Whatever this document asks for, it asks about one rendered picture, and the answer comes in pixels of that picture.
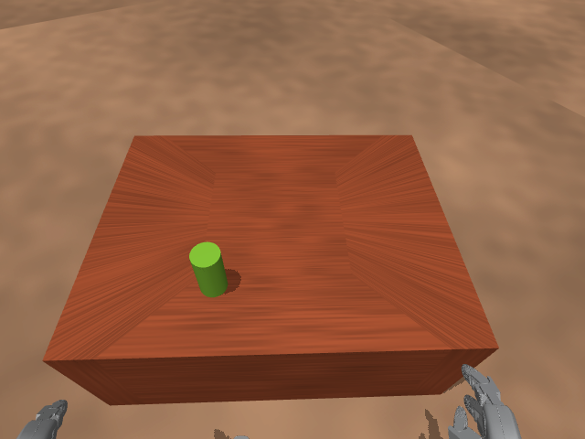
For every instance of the can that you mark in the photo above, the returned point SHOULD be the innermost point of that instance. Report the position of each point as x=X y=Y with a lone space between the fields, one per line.
x=209 y=269

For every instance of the right robot hand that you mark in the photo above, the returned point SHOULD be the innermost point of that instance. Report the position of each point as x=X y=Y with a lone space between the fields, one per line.
x=494 y=419

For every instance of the left robot hand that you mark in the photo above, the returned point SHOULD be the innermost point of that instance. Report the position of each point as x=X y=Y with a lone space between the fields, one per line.
x=47 y=423

